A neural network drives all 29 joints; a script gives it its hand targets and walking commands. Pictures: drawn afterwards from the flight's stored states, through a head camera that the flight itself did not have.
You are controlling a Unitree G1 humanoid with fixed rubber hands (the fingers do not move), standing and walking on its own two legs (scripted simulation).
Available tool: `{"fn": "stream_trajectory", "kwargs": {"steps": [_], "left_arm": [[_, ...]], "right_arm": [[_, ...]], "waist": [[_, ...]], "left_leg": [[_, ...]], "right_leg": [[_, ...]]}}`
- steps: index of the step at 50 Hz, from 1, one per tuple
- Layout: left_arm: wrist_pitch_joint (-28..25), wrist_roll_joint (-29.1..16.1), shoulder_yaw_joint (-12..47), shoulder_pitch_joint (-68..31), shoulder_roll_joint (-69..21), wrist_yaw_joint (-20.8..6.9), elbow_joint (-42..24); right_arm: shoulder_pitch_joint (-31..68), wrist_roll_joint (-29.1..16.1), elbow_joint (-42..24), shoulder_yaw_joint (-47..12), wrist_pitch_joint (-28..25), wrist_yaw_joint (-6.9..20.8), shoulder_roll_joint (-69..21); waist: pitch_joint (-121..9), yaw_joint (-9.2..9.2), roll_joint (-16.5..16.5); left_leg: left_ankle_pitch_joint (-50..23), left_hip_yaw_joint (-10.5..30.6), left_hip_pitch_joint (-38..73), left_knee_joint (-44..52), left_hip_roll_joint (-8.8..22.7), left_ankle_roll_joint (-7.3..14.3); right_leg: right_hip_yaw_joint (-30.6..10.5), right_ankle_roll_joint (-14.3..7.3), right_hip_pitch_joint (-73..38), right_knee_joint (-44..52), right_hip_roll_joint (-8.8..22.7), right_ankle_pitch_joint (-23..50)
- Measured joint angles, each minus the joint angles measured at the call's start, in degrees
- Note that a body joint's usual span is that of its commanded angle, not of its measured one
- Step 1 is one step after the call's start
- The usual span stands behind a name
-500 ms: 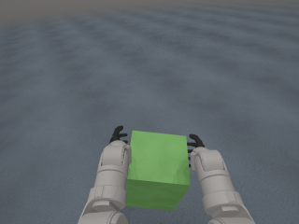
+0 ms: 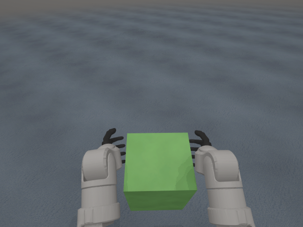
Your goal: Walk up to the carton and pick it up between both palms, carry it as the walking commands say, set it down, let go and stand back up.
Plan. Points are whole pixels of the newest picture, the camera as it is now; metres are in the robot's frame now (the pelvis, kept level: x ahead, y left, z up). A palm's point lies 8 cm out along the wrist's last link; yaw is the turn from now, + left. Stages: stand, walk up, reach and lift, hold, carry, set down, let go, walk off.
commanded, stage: carry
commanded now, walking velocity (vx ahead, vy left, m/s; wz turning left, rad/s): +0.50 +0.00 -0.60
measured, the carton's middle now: (157, 174) +0.31 +0.01 +0.01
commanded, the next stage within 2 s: none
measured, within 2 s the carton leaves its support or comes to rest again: neither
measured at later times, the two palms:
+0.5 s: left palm (146, 98) +0.59 +0.04 +0.10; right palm (210, 112) +0.50 -0.18 +0.09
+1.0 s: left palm (180, 66) +0.88 -0.13 +0.09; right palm (226, 81) +0.72 -0.31 +0.09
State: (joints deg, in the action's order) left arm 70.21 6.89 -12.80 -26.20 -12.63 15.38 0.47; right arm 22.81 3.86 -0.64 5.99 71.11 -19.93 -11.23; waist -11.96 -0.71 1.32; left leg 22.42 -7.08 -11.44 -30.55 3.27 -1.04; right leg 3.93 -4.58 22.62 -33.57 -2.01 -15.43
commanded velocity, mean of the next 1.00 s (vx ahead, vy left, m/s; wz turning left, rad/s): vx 0.50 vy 0.00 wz -0.60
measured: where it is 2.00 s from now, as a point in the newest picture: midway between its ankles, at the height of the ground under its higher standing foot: (201, 150)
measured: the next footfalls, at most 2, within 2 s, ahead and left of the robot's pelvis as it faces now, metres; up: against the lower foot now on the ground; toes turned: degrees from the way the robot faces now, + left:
left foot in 0.30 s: +0.25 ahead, +0.15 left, +0.00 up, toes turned -6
right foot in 0.52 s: +0.33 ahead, -0.07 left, +0.00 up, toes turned -24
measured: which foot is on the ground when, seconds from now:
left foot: down 0.00-0.00, up 0.02-0.28, down 0.30-0.56, up 0.58-0.82, down 0.84-1.00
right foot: down 0.00-0.30, up 0.32-0.50, down 0.52-0.84, up 0.86-1.00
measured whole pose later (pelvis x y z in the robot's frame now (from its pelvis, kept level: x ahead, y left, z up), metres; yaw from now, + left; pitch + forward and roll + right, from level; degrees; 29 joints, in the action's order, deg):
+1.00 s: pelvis +0.55 -0.03 +0.00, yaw -38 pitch +5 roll +0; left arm 64.9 6.0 -9.9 -25.2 -12.2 16.0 -5.7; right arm 21.5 1.8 -4.7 5.3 67.1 -18.7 -10.8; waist -4.0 0.9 3.7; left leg 23.0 -13.3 -16.1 -34.4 4.8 0.6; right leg 3.3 -2.3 27.8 -55.0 -2.3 -27.4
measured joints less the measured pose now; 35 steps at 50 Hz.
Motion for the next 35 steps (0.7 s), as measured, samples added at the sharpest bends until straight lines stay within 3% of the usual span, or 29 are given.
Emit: {"fn": "stream_trajectory", "kwargs": {"steps": [5, 9, 13, 15, 18, 20, 25, 27, 28, 32, 35], "left_arm": [[-1.02, -0.05, 0.91, 0.02, 0.02, 1.1, 0.11], [-2.5, -0.07, 0.93, 0.02, 0.01, 1.62, -0.34], [-2.99, -0.4, 1.18, -0.03, -0.01, 1.75, -1.98], [-3.11, -0.37, 1.28, -0.12, -0.01, 1.97, -3.23], [-5.39, -0.4, 1.28, 0.84, 0.4, 2.38, -4.3], [-4.8, -0.57, 1.32, 0.86, 0.41, 1.48, -4.3], [-3.85, -0.87, 1.45, 0.88, 0.39, 0.51, -4.35], [-3.77, -0.9, 1.78, 0.93, 0.37, 0.51, -4.24], [-3.7, -0.91, 2.23, 0.91, 0.36, 0.48, -4.23], [-4.6, -0.89, 2.45, 0.89, 0.38, 1.03, -4.24], [-4.99, -0.89, 2.44, 0.89, 0.35, 1.09, -4.23]], "right_arm": [[0.22, -0.08, -0.6, 0.04, -0.09, -0.07, 0.0], [0.76, -0.29, -0.98, 0.11, -1.08, -0.25, -0.25], [0.65, -0.98, -2.42, 0.14, -1.89, -0.27, -0.22], [1.14, -0.98, -2.95, 0.15, -2.31, -0.26, -0.42], [0.93, -1.62, -2.55, -0.99, -3.13, 0.12, -0.43], [0.2, -1.57, -2.55, -1.12, -3.11, 0.21, -0.12], [-0.64, -1.51, -2.86, -1.13, -3.0, 0.22, 0.23], [-0.78, -1.52, -3.29, -0.87, -2.92, 0.21, 0.28], [-0.82, -1.52, -3.41, -0.45, -3.01, 0.22, 0.31], [-0.65, -2.01, -3.56, -0.31, -3.18, 0.26, 0.3], [-0.57, -2.01, -3.59, -0.31, -3.28, 0.26, 0.28]], "waist": [[1.86, -0.01, 0.38], [4.65, 0.02, 0.88], [5.46, 0.13, 1.14], [5.11, 0.22, 0.43], [5.29, -0.16, 2.75], [5.43, 0.59, 2.37], [5.59, 1.48, 1.5], [5.22, 1.91, 0.04], [5.12, 1.98, -0.85], [5.32, 1.31, -0.29], [6.11, 1.19, 0.68]], "left_leg": [[5.2, 2.53, -10.14, -17.72, 0.02, -0.01], [3.95, 3.68, -16.4, -17.35, 0.03, -0.01], [-5.58, 2.77, -17.13, -9.33, 0.03, -0.01], [-8.64, 2.75, -13.55, -1.38, 0.12, 0.0], [-6.33, -1.98, -11.25, -3.61, 0.1, 0.6], [-3.78, -3.28, -8.99, -3.56, 0.72, 0.82], [1.75, -5.87, -2.74, -3.24, 1.57, 0.66], [4.54, -5.96, -0.59, -4.31, 2.19, 0.19], [5.41, -5.49, -0.7, -6.88, 2.87, 0.17], [7.76, 1.0, -9.4, -26.3, 1.19, 0.16], [7.79, 3.27, -15.82, -27.54, 1.22, 0.16]], "right_leg": [[-1.83, -1.17, -4.34, 4.53, -1.42, -1.26], [-4.62, -0.48, -9.08, 8.17, -1.44, -1.82], [-8.47, 0.87, -12.31, 7.16, -1.52, -5.55], [-9.03, 1.52, -11.11, 0.48, -1.92, -9.86], [-7.05, 2.01, -2.58, -18.66, -0.72, -11.82], [-3.63, 2.02, 1.5, -22.4, -0.71, -11.95], [1.07, 2.01, 5.79, -8.27, -0.16, -11.63], [2.43, 0.61, 4.11, -3.16, -0.34, -2.45], [3.04, -0.25, 2.93, -2.74, -0.57, 0.94], [1.28, -1.52, -1.58, -0.03, -1.36, -3.64], [-0.46, -0.86, -6.31, 4.91, -1.41, -3.71]]}}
